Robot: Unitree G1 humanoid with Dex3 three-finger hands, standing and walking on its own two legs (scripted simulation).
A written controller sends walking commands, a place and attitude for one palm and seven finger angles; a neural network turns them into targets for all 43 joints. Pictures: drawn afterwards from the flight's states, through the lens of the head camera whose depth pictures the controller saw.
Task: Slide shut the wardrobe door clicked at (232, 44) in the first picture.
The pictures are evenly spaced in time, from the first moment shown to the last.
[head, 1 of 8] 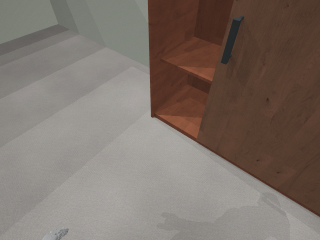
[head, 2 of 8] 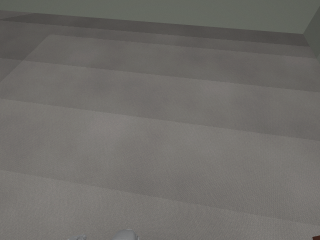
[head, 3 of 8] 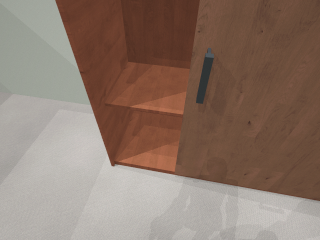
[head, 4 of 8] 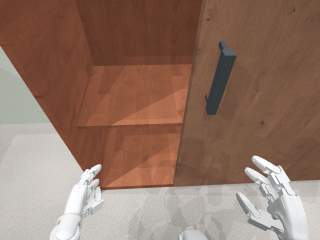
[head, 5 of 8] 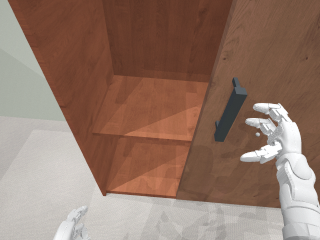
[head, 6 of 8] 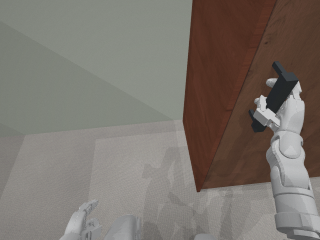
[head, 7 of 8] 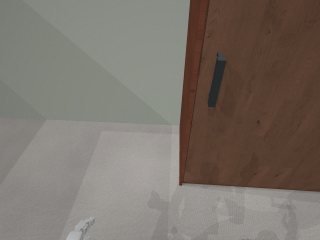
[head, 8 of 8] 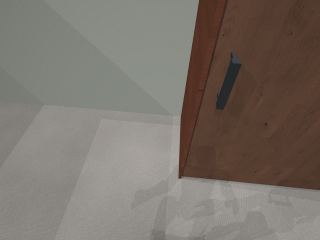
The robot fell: no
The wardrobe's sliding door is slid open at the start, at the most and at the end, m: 0.43 0.43 0.00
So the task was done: yes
